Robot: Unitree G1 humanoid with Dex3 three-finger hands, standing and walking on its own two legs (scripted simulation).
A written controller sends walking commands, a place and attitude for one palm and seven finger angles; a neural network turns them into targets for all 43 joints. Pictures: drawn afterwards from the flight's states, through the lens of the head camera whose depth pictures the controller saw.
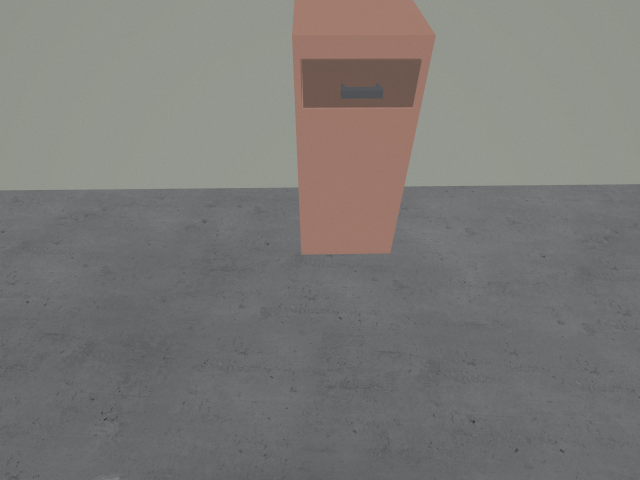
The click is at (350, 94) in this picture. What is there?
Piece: drawer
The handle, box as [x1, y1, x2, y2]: [341, 83, 383, 98]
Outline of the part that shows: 341,83 341,98 382,97 383,90 378,83 376,83 375,87 345,87 344,84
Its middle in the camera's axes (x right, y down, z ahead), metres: +0.11 -0.43 +1.10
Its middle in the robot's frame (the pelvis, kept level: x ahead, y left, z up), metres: +1.12 -0.06 -0.02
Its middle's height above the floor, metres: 0.75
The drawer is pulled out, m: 0.00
